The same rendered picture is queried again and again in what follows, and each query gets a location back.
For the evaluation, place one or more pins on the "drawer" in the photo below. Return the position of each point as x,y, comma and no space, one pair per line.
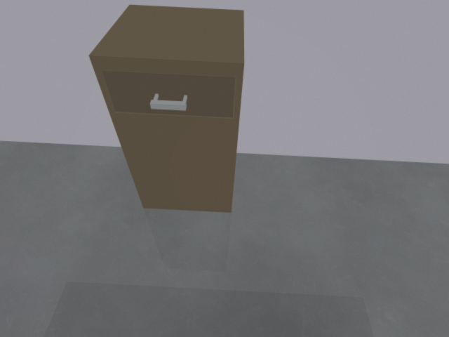
207,95

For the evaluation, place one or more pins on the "handle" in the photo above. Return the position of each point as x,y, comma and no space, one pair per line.
168,104

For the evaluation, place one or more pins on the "cabinet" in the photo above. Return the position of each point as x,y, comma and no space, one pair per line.
177,162

